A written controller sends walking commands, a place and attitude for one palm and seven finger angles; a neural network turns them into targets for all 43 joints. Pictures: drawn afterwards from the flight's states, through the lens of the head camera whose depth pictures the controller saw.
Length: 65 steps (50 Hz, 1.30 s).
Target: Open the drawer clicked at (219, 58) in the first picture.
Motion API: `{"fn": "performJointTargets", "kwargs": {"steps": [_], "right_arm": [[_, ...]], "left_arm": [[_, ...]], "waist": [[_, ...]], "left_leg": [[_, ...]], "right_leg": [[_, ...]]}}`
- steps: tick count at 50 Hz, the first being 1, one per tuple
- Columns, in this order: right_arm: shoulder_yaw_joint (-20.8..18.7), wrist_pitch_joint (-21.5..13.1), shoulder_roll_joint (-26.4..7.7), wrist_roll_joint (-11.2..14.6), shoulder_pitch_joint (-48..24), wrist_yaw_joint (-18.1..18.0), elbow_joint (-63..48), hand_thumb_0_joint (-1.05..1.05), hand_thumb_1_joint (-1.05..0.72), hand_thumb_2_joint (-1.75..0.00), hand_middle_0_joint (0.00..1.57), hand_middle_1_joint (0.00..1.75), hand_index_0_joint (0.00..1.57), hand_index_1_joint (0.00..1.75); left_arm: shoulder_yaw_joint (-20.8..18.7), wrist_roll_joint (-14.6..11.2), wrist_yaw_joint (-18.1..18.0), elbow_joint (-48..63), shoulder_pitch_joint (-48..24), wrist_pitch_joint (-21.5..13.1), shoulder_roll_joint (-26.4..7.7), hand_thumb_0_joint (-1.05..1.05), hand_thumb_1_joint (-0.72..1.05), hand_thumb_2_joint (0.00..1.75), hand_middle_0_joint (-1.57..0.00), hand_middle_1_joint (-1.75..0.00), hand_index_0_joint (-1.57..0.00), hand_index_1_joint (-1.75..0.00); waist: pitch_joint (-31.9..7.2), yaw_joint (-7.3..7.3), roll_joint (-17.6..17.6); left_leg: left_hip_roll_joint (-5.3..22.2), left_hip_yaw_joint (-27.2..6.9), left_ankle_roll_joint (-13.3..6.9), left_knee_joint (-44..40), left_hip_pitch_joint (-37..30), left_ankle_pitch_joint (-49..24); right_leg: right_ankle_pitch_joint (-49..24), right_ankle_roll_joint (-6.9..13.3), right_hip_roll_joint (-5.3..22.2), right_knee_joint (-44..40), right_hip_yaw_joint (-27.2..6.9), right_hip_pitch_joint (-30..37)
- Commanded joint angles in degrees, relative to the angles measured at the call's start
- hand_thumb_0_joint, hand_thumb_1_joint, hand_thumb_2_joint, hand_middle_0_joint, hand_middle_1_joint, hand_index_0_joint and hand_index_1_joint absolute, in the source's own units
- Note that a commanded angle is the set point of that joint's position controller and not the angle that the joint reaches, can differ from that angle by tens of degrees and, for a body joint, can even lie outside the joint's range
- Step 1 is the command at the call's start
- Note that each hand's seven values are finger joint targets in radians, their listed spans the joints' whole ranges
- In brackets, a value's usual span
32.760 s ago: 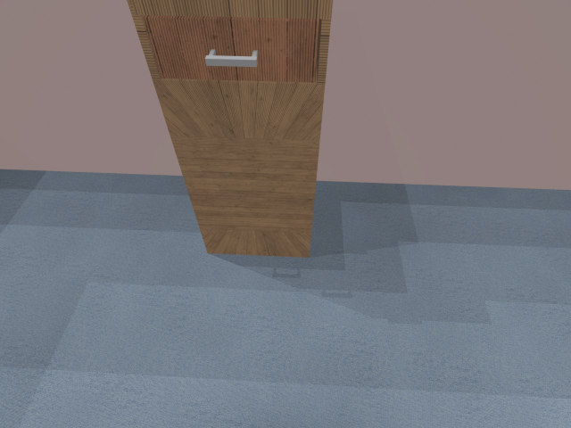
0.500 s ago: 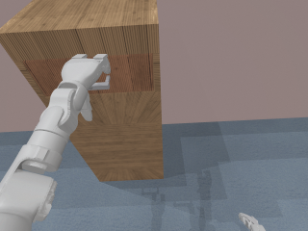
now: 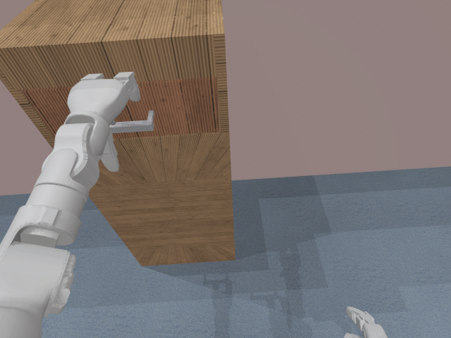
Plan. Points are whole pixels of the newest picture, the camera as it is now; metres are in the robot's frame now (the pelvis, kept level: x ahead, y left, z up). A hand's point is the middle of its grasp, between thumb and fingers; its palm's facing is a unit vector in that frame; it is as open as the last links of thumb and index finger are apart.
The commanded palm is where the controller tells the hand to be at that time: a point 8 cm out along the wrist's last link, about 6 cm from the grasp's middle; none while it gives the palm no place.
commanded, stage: re-aim the fingers above the handle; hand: left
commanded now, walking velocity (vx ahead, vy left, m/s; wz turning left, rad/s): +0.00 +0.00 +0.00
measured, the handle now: (127, 121) +0.52 +0.24 +0.10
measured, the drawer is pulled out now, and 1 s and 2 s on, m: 0.00 0.00 0.00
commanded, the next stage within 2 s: lower the fingers behind the handle in 0.92 s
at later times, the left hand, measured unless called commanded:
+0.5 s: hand (107, 105) +0.46 +0.23 +0.19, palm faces +0.15 +0.02 -0.99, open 13.9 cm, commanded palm +0.42 +0.23 +0.22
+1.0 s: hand (106, 100) +0.47 +0.24 +0.19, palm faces +0.12 +0.04 -0.99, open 13.7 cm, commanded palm +0.42 +0.23 +0.22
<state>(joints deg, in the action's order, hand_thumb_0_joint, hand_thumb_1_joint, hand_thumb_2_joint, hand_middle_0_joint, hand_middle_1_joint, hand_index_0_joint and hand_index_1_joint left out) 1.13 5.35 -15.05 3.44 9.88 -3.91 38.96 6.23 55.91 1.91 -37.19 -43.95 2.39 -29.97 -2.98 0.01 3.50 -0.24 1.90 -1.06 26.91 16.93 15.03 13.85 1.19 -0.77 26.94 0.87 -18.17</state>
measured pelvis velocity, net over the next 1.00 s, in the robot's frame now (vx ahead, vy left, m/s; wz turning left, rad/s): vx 0.00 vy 0.00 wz -0.01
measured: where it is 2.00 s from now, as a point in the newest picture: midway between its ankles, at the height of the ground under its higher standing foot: outside the picture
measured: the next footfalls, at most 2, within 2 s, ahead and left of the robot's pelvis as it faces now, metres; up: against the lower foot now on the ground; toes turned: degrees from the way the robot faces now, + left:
none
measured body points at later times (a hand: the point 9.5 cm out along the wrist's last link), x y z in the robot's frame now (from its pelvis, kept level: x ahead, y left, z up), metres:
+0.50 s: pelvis +0.00 +0.01 +0.00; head +0.03 -0.03 +0.45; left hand +0.45 +0.23 +0.24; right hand +0.14 -0.23 -0.13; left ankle -0.02 +0.11 -0.74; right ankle +0.00 -0.11 -0.74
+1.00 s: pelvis +0.00 +0.00 +0.00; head +0.03 -0.03 +0.45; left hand +0.45 +0.23 +0.25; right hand +0.13 -0.24 -0.14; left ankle -0.02 +0.11 -0.74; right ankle +0.00 -0.11 -0.74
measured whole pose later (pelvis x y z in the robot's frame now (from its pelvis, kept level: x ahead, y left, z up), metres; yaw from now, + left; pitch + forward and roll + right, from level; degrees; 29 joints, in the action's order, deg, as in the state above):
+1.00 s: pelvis +0.00 +0.00 +0.00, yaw -1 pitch +7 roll +0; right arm 2.0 7.5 -15.1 3.5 10.1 -2.1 40.2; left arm 7.7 56.6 -2.0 -45.2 -52.3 9.0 -29.7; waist -4.6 0.2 4.6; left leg -0.4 2.6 -1.3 26.8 19.2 14.8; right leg 13.5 0.8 -0.6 27.0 0.2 -20.7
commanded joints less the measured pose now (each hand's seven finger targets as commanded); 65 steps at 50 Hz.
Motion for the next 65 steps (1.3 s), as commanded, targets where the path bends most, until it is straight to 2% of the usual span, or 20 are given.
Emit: {"fn": "performJointTargets", "kwargs": {"steps": [1, 5, 7, 11, 12, 17, 22, 25, 27, 32, 35, 38, 42, 46, 50, 52, 55, 60, 62, 65], "right_arm": [[-2.9, -1.9, -6.9, -0.1, -1.8, 0.5, -6.8, 0.0, -0.9, -0.9, 0.2, 0.3, 0.2, 0.3], [-3.5, -1.3, -7.7, 0.4, -2.0, 1.0, -8.7, 0.0, -0.9, -0.9, 0.2, 0.3, 0.2, 0.3], [-3.5, -1.2, -8.0, 0.6, -2.3, 0.8, -9.1, 0.0, -0.9, -0.9, 0.2, 0.3, 0.2, 0.3], [-2.8, -1.5, -7.5, 0.6, -2.1, 0.0, -8.2, 0.0, -0.9, -0.9, 0.2, 0.3, 0.2, 0.3], [-2.8, -1.6, -7.8, 0.3, -1.8, -0.2, -7.7, 0.0, -0.9, -0.9, 0.2, 0.3, 0.2, 0.3], [-2.5, -2.0, -6.0, -1.2, -1.3, 0.1, -6.4, 0.0, -0.9, -0.9, 0.2, 0.3, 0.2, 0.3], [-2.1, -1.2, -6.3, -0.6, -2.8, 1.4, -5.1, 0.0, -0.9, -0.9, 0.2, 0.3, 0.2, 0.3], [-2.4, 0.2, -8.1, 0.3, -2.5, 1.7, -6.4, 0.0, -0.9, -0.9, 0.2, 0.3, 0.2, 0.3], [-3.0, 0.6, -8.6, 0.9, -2.9, 1.8, -8.9, 0.0, -0.9, -0.9, 0.2, 0.3, 0.2, 0.3], [-2.9, -1.1, -8.4, 0.7, -2.5, -0.4, -9.5, 0.0, -0.9, -0.9, 0.2, 0.3, 0.2, 0.3], [-3.1, -2.7, -7.1, -0.2, 0.3, -1.3, -8.0, 0.0, -0.9, -0.9, 0.2, 0.3, 0.2, 0.3], [-3.0, -3.3, -6.1, -1.1, 1.7, -0.9, -6.3, 0.0, -0.9, -0.9, 0.2, 0.3, 0.2, 0.3], [-2.2, -2.1, -6.1, -0.7, -0.1, 0.7, -3.5, 0.0, -0.9, -0.9, 0.2, 0.3, 0.2, 0.3], [-1.5, -0.2, -6.9, -0.5, -2.4, 1.4, -4.3, 0.0, -0.9, -0.9, 0.2, 0.3, 0.2, 0.3], [-2.3, 1.8, -9.2, 0.8, -2.0, 1.2, -8.1, 0.0, -0.9, -0.9, 0.2, 0.3, 0.2, 0.3], [-2.4, 1.9, -9.4, 0.9, -2.0, 0.4, -9.0, 0.0, -0.9, -0.9, 0.2, 0.3, 0.2, 0.3], [-2.3, 0.8, -8.9, 0.6, -1.4, -1.0, -9.5, 0.0, -0.9, -0.9, 0.2, 0.3, 0.2, 0.3], [-3.7, -1.4, -6.4, -1.1, 2.1, -1.8, -9.1, 0.0, -0.9, -0.9, 0.2, 0.3, 0.2, 0.3], [-4.4, -1.9, -6.1, -1.3, 3.0, -0.5, -8.0, 0.0, -0.9, -0.9, 0.2, 0.3, 0.2, 0.3], [-4.3, -1.8, -7.0, -0.6, 2.3, 1.3, -6.3, 0.0, -0.9, -0.9, 0.2, 0.3, 0.2, 0.3]], "left_arm": [[-4.3, 0.5, -2.3, 9.8, -27.6, 2.8, -13.8, 0.0, -0.5, 0.3, -0.3, -1.2, -0.3, -1.2], [4.7, -2.1, 3.1, 13.9, -23.3, 5.0, -3.9, 0.0, -0.5, 0.3, -0.3, -1.2, -0.3, -1.2], [6.0, -3.4, 5.2, 15.9, -22.5, 4.8, -2.6, 0.0, -0.5, 0.3, -0.3, -1.2, -0.3, -1.2], [2.3, -3.5, 4.8, 17.6, -29.2, 1.8, -6.9, 0.0, -0.5, 0.3, -0.3, -1.2, -0.3, -1.2], [-1.3, -3.6, 3.6, 17.7, -30.7, 0.7, -11.2, 0.0, -0.5, 0.3, -0.3, -1.2, -0.3, -1.2], [-15.4, -0.7, -5.2, 18.0, -33.7, -2.4, -24.0, 0.0, -0.5, 0.3, -0.3, -1.2, -0.3, -1.2], [-10.0, 1.2, -7.8, 3.7, -25.6, 5.7, -17.2, 0.0, -0.5, 0.3, -0.3, -1.2, -0.3, -1.2], [-2.3, 1.5, -2.9, 1.0, -20.6, 11.2, -11.5, 0.0, -0.5, 0.3, -0.3, -1.2, -0.3, -1.2], [4.6, 0.1, 2.3, 5.9, -18.8, 12.7, -4.0, 0.0, -0.5, 0.3, -0.3, -1.2, -0.3, -1.2], [9.5, -4.6, 10.3, 21.0, -31.4, 4.7, -1.7, 0.0, -0.5, 0.3, -0.3, -1.2, -0.3, -1.2], [1.5, -4.5, 7.0, 26.2, -35.1, -3.2, -9.0, 0.0, -0.5, 0.3, -0.3, -1.2, -0.3, -1.2], [-8.8, -3.7, -1.1, 24.3, -38.3, -6.6, -17.8, 0.0, -0.5, 0.3, -0.3, -1.2, -0.3, -1.2], [-12.2, -2.1, -8.6, 6.9, -33.7, -0.4, -18.8, 0.0, -0.5, 0.3, -0.3, -1.2, -0.3, -1.2], [-6.3, 2.0, -7.7, -5.6, -25.5, 9.3, -15.5, 0.0, -0.5, 0.3, -0.3, -1.2, -0.3, -1.2], [2.9, 1.8, 1.6, -3.4, -23.0, 13.8, -8.6, 0.0, -0.5, 0.3, -0.3, -1.2, -0.3, -1.2], [1.8, 0.7, 5.5, -0.1, -22.5, 12.4, -9.9, 0.0, -0.5, 0.3, -0.3, -1.2, -0.3, -1.2], [1.0, -1.4, 9.3, 6.5, -27.1, 5.0, -10.7, 0.0, -0.5, 0.3, -0.3, -1.2, -0.3, -1.2], [-8.4, -1.9, 3.7, 22.2, -31.0, -9.3, -17.9, 0.0, -0.5, 0.3, -0.3, -1.2, -0.3, -1.2], [-7.6, -1.5, -0.5, 20.9, -27.6, -9.4, -15.5, 0.0, -0.5, 0.3, -0.3, -1.2, -0.3, -1.2], [-8.1, -2.3, -4.8, 11.9, -21.4, -5.3, -12.7, 0.0, -0.5, 0.3, -0.3, -1.2, -0.3, -1.2]], "waist": [[-22.5, 0.01, -0.1], [-20.7, -2.18, -3.5], [-18.7, -2.68, -4.7], [-16.3, -2.24, -4.5], [-16.4, -1.49, -4.0], [-27.0, 3.19, 0.8], [-22.2, 3.02, -3.2], [-20.4, 0.55, -5.8], [-21.9, -1.31, -8.8], [-17.2, -5.33, -6.6], [-21.8, -2.84, 1.1], [-24.2, -0.08, 3.0], [-20.2, 2.08, -1.9], [-19.7, 2.77, -3.9], [-20.6, -1.47, -9.8], [-19.0, -2.26, -11.9], [-16.2, -3.39, -11.4], [-24.6, -0.28, 2.8], [-24.7, -0.11, 4.9], [-18.0, 0.37, -0.7]], "left_leg": [[-0.6, 0.2, -0.7, -0.9, -6.7, -22.1], [-0.6, -0.6, -1.4, 0.0, -9.4, -22.0], [-0.8, -1.2, -1.6, -0.1, -10.0, -21.5], [-1.2, -2.0, -1.5, -0.5, -8.8, -17.8], [-1.1, -2.0, -1.3, -0.7, -8.1, -17.3], [-1.3, -1.2, 0.0, 0.0, -6.7, -26.6], [-0.4, 0.5, 0.7, -2.0, -3.0, -23.7], [0.1, 1.0, -0.3, -2.4, -3.5, -21.8], [-0.1, 0.4, -1.4, -1.3, -6.7, -22.9], [-1.4, -1.9, -2.9, 0.2, -10.3, -17.0], [-1.7, -2.7, -2.0, 1.5, -13.4, -21.4], [-1.6, -2.7, -0.2, 1.9, -11.0, -26.4], [-1.2, -0.7, 1.1, -0.3, -2.9, -22.5], [-0.4, 1.2, 0.9, -2.1, 0.0, -19.4], [-0.2, 1.1, -1.2, -1.8, -1.5, -16.3], [-0.6, 0.7, -1.9, -1.3, -2.7, -15.5], [-1.2, -0.3, -2.5, -0.8, -2.8, -12.2], [-1.7, -1.0, -2.1, 2.3, -8.3, -22.0], [-1.2, -1.1, -1.2, 3.4, -9.1, -26.4], [-0.7, -0.7, -0.4, 2.2, -3.7, -21.7]], "right_leg": [[-19.1, 0.8, 0.1, -1.0, -0.4, 10.3], [-19.1, 0.4, 0.0, -1.6, -0.2, 7.2], [-18.0, 0.6, -0.1, -2.1, 0.1, 6.1], [-13.9, 0.9, -0.3, -2.1, 0.3, 3.7], [-13.2, 1.1, -0.1, -2.2, 0.2, 4.7], [-20.7, 1.5, -0.3, 0.8, -0.1, 13.5], [-19.4, 1.0, -0.4, -0.5, 0.3, 13.5], [-19.9, 0.4, 0.0, -1.3, 0.3, 11.4], [-21.2, 0.1, 0.0, -1.7, 0.2, 10.9], [-15.1, 0.3, 0.2, -2.2, -0.2, 3.7], [-15.7, 1.4, -0.6, -0.5, -0.1, 3.1], [-18.0, 1.8, -1.2, 0.8, 0.7, 5.6], [-16.9, 1.4, -0.7, 0.6, 0.9, 9.5], [-16.5, 0.8, 0.0, -0.4, 0.2, 11.4], [-18.2, -0.3, 0.6, -1.6, -0.2, 11.3], [-17.8, -0.4, 0.5, -2.3, -0.3, 10.4], [-15.2, -0.4, 0.7, -2.3, -0.6, 7.5], [-19.7, 1.2, -0.5, 0.9, -1.2, 7.7], [-19.6, 1.4, -0.9, 1.3, -0.6, 6.0], [-16.6, 1.2, -1.1, 1.2, 0.5, 3.6]]}}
